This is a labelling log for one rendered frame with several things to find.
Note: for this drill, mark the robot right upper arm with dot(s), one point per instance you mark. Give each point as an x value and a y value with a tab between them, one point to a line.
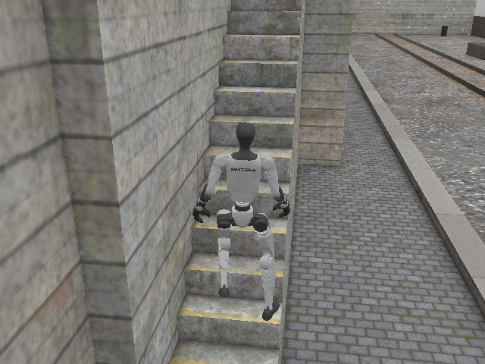
268	164

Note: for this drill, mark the right robot forearm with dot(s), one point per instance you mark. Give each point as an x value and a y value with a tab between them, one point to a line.
282	200

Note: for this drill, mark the right robot hand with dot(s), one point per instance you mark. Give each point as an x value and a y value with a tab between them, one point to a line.
285	210

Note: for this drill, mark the left robot forearm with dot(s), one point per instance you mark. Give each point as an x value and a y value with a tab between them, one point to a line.
203	200

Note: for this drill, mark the robot left upper arm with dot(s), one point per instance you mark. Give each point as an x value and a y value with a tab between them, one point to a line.
215	172

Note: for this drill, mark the left robot shin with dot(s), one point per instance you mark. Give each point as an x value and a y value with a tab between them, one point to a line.
223	263

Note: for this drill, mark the left robot hand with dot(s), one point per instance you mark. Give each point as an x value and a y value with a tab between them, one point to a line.
203	212

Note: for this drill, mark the right robot thigh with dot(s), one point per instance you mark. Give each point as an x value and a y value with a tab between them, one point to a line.
262	226

